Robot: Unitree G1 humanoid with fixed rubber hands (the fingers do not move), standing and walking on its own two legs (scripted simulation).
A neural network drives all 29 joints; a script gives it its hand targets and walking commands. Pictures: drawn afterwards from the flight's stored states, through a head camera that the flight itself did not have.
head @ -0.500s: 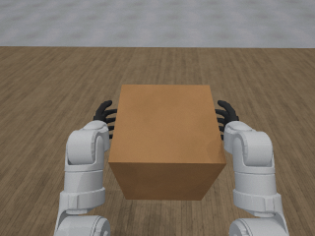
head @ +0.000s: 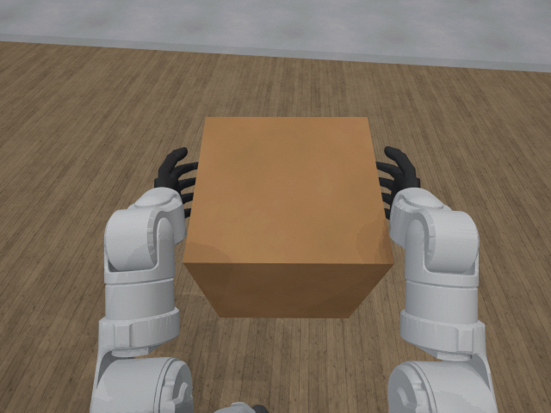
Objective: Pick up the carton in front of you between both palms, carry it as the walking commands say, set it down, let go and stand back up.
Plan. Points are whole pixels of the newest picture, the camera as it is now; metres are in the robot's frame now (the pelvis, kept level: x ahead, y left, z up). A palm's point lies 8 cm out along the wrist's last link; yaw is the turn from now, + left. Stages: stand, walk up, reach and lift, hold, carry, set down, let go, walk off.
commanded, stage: carry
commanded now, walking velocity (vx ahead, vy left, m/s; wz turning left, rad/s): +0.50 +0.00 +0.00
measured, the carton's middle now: (284, 229) +0.37 +0.01 +0.05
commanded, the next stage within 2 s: none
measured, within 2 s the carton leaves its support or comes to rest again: neither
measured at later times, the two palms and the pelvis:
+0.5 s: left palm (223, 90) +0.67 +0.13 +0.07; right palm (377, 90) +0.68 -0.17 +0.07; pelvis +0.32 -0.03 -0.03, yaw +1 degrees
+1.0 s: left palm (229, 20) +0.98 +0.16 +0.06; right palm (347, 22) +0.98 -0.14 +0.06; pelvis +0.63 +0.00 -0.07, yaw +0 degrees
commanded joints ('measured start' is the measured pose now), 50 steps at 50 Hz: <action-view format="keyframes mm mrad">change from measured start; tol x32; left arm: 1 -679 -1049 -752 -83 -417 32 -260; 50 -698 -1063 -690 59 -420 22 -263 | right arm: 1 -546 926 696 -10 403 26 241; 50 -585 936 646 124 407 17 240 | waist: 1 -107 216 -649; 19 -36 121 -497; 22 34 -271 -645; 50 -93 184 -598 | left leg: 1 889 375 -585 -71 299 174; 19 528 136 -92 197 495 -26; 22 -146 -58 -125 807 -574 -106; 24 -281 11 -189 867 -497 -72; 41 -199 -11 -11 0 117 -80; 47 651 236 -241 -3 704 -28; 50 779 360 -650 -113 98 197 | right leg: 1 -508 -12 113 343 -16 -14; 15 -373 27 -71 -526 581 5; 20 183 -33 -38 -689 817 -41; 22 671 -413 521 -505 1122 -249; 25 426 -326 503 -650 576 -232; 45 311 -122 42 -294 1101 -44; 48 -411 87 61 348 -96 45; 50 -532 5 116 354 -2 -10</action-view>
